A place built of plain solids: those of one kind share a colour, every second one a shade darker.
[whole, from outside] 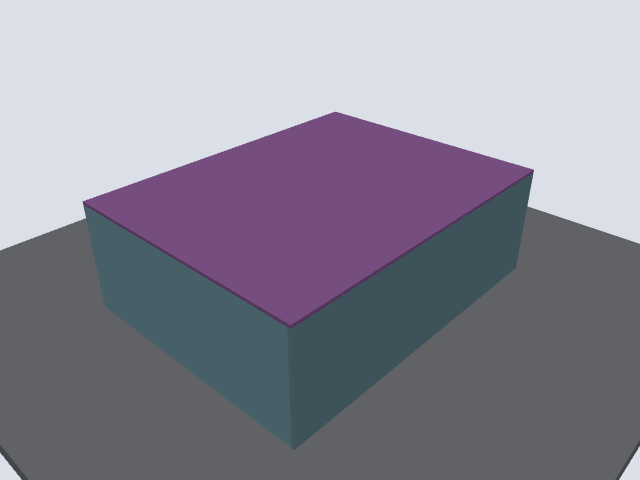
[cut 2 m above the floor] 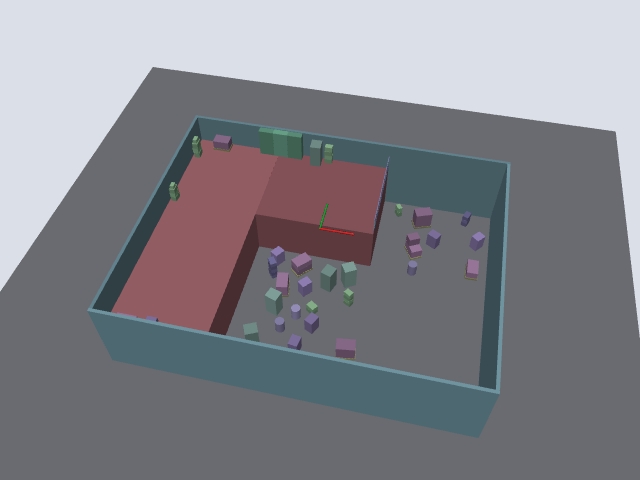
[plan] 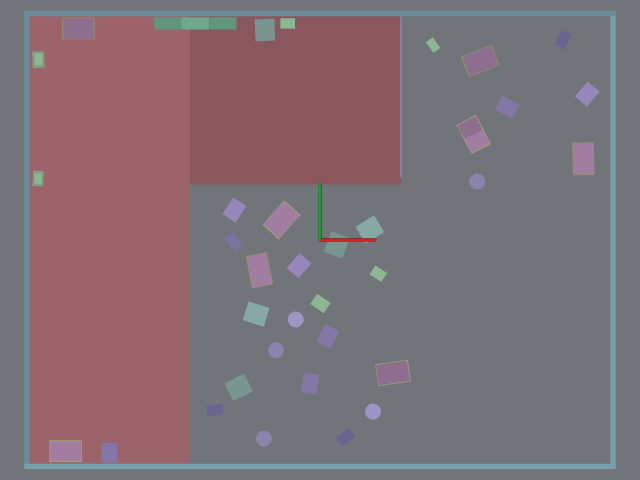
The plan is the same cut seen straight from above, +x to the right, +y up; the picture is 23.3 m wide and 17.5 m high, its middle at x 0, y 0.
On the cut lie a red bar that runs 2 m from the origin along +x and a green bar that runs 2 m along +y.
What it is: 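A closed shop hall without a stair; its walked floor is a deck 3.28 m over the shop floor, an L in plan, with 3 straight fronts toward the void, each bare or guarded by itself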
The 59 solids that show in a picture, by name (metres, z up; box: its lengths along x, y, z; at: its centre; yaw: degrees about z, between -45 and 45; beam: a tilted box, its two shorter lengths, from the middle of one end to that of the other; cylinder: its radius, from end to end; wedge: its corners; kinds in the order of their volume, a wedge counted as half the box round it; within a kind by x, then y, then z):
{
 "floor_1": {"box": [5.87, 16.35, 3.33], "at": [-7.67, 0.0, 1.62]},
 "floor_2": {"box": [7.72, 6.16, 3.33], "at": [-0.88, 5.1, 1.62]},
 "wall_1": {"box": [0.2, 16.31, 7.17], "at": [-10.69, 0.0, 3.54]},
 "wall_2": {"box": [21.57, 0.2, 7.17], "at": [0.0, -8.25, 3.54]},
 "wall_3": {"box": [21.57, 0.2, 7.17], "at": [0.0, 8.25, 3.54]},
 "wall_4": {"box": [0.2, 16.31, 7.17], "at": [10.69, 0.0, 3.54]},
 "roof_1": {"box": [21.57, 16.71, 0.2], "at": [0.0, 0.0, 7.22]},
 "load_1": {"box": [1.16, 0.73, 0.53], "at": [-9.27, -7.7, 3.69], "yaw": 0.3},
 "load_2": {"box": [1.11, 0.75, 0.61], "at": [-8.81, 7.71, 3.73], "yaw": 0.1},
 "load_3": {"box": [0.72, 1.15, 0.9], "at": [-2.21, -1.11, 0.6], "yaw": 10.8},
 "load_4": {"box": [0.76, 1.12, 0.46], "at": [-1.4, 0.74, 0.38], "yaw": -42.2},
 "load_5": {"box": [0.76, 1.12, 0.46], "at": [-1.4, 0.74, 0.84], "yaw": -42.2},
 "load_6": {"box": [1.15, 0.75, 0.95], "at": [2.66, -4.85, 0.62], "yaw": 8.0},
 "load_7": {"box": [0.75, 0.57, 0.6], "at": [5.47, 4.1, 1.05], "yaw": 27.8},
 "load_8": {"box": [0.75, 1.14, 0.6], "at": [5.6, 3.85, 0.45], "yaw": 27.8},
 "load_9": {"box": [1.12, 0.75, 1.14], "at": [5.85, 6.52, 0.72], "yaw": 21.1},
 "load_10": {"box": [0.72, 1.13, 0.52], "at": [9.6, 2.97, 0.41], "yaw": 0.8},
 "cage_trolley_1": {"box": [0.8, 0.72, 1.71], "at": [-2.96, -5.37, 0.81], "yaw": 25.8},
 "cage_trolley_2": {"box": [0.8, 0.72, 1.71], "at": [-2.33, -2.7, 0.81], "yaw": -17.8},
 "cage_trolley_3": {"box": [0.72, 0.8, 1.66], "at": [-2.01, 7.66, 4.11], "yaw": 2.5},
 "cage_trolley_4": {"box": [0.72, 0.8, 1.71], "at": [0.61, -0.18, 0.81], "yaw": -20.4},
 "cage_trolley_5": {"box": [0.8, 0.72, 1.71], "at": [1.82, 0.38, 0.81], "yaw": 31.2},
 "bin_1": {"box": [0.58, 0.72, 1.06], "at": [-7.69, -7.76, 3.81]},
 "bin_2": {"box": [0.58, 0.72, 1.11], "at": [-3.12, 1.09, 0.51], "yaw": -32.9},
 "bin_3": {"box": [0.58, 0.72, 1.11], "at": [-0.77, -0.94, 0.51], "yaw": -40.7},
 "bin_4": {"box": [0.58, 0.72, 1.11], "at": [-0.36, -5.23, 0.51], "yaw": -8.9},
 "bin_5": {"box": [0.58, 0.72, 1.11], "at": [0.28, -3.52, 0.51], "yaw": -25.9},
 "bin_6": {"box": [0.72, 0.58, 1.11], "at": [6.82, 4.85, 0.51], "yaw": -29.8},
 "bin_7": {"box": [0.58, 0.72, 1.11], "at": [9.75, 5.32, 0.51], "yaw": -39.8},
 "shelving_1": {"box": [1.0, 0.45, 2.1], "at": [-5.54, 7.89, 4.33]},
 "shelving_2": {"box": [1.0, 0.45, 2.1], "at": [-4.54, 7.89, 4.33]},
 "shelving_3": {"box": [1.0, 0.45, 2.1], "at": [-3.54, 7.89, 4.33]},
 "pallet_1": {"box": [1.2, 0.8, 0.14], "at": [-9.27, -7.69, 3.35]},
 "pallet_2": {"box": [1.2, 0.8, 0.14], "at": [-8.81, 7.72, 3.35]},
 "pallet_3": {"box": [0.8, 1.2, 0.19], "at": [-2.21, -1.1, 0.05], "yaw": 10.9},
 "pallet_4": {"box": [0.8, 1.2, 0.19], "at": [-1.4, 0.73, 0.05], "yaw": -42.1},
 "pallet_5": {"box": [1.2, 0.8, 0.19], "at": [2.66, -4.85, 0.05], "yaw": 8.2},
 "pallet_6": {"box": [0.8, 1.2, 0.19], "at": [5.61, 3.85, 0.05], "yaw": 27.5},
 "pallet_7": {"box": [1.2, 0.8, 0.19], "at": [5.84, 6.52, 0.05], "yaw": 21.0},
 "pallet_8": {"box": [0.8, 1.2, 0.19], "at": [9.6, 2.96, 0.05], "yaw": 1.1},
 "drum_1": {"cylinder": 0.29, "from": [-2.05, -7.24, 0.0], "to": [-2.05, -7.24, 0.88]},
 "drum_2": {"cylinder": 0.29, "from": [-1.61, -4.01, 0.0], "to": [-1.61, -4.01, 0.88]},
 "drum_3": {"cylinder": 0.29, "from": [-0.88, -2.9, 0.0], "to": [-0.88, -2.9, 0.88]},
 "drum_4": {"cylinder": 0.29, "from": [1.94, -6.26, 0.0], "to": [1.94, -6.26, 0.88]},
 "drum_5": {"cylinder": 0.29, "from": [5.73, 2.13, 0.0], "to": [5.73, 2.13, 0.88]},
 "carton_1": {"box": [0.37, 0.55, 0.35], "at": [-10.28, 2.24, 4.15], "yaw": 1.1},
 "carton_2": {"box": [0.26, 0.38, 0.24], "at": [-10.28, 2.24, 4.44], "yaw": 1.7},
 "carton_3": {"box": [0.39, 0.6, 0.41], "at": [-10.26, 6.57, 4.29], "yaw": 2.1},
 "carton_4": {"box": [0.28, 0.42, 0.28], "at": [-10.26, 6.59, 4.64], "yaw": -0.1},
 "carton_5": {"box": [0.39, 0.6, 0.41], "at": [-10.25, 6.57, 3.48], "yaw": 3.5},
 "carton_6": {"box": [0.52, 0.36, 0.36], "at": [-1.17, 7.9, 4.53], "yaw": -0.4},
 "carton_7": {"box": [0.59, 0.45, 0.33], "at": [0.02, -2.32, 0.49], "yaw": -35.0},
 "carton_8": {"box": [0.5, 0.37, 0.3], "at": [2.12, -1.23, 1.06], "yaw": -32.3},
 "carton_9": {"box": [0.31, 0.47, 0.4], "at": [4.12, 7.11, 0.61], "yaw": 35.8},
 "crate_1": {"box": [0.6, 0.4, 0.2], "at": [-3.83, -6.2, 0.5], "yaw": 3.9},
 "crate_2": {"box": [0.4, 0.6, 0.3], "at": [-3.14, -0.08, 1.35], "yaw": 35.1},
 "crate_3": {"box": [0.6, 0.4, 0.2], "at": [0.93, -7.2, 1.1], "yaw": 34.9},
 "crate_4": {"box": [0.4, 0.6, 0.3], "at": [8.86, 7.29, 0.75], "yaw": -21.4},
 "guard_rail_1": {"box": [0.05, 5.88, 0.04], "at": [2.95, 5.22, 4.33]}
}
